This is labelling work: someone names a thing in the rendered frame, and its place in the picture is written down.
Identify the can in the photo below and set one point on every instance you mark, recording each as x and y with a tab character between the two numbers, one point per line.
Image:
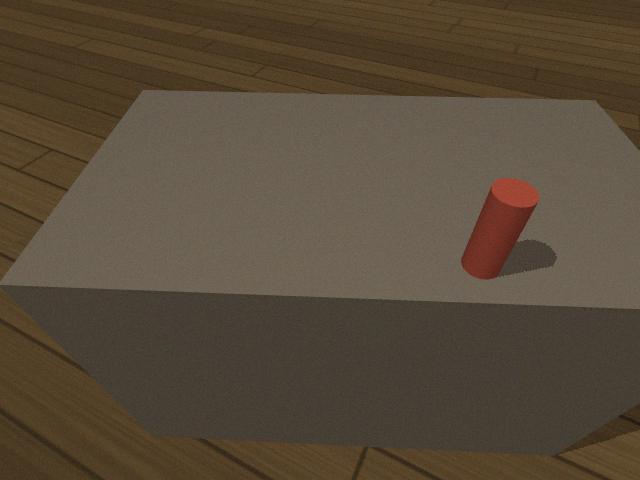
508	207

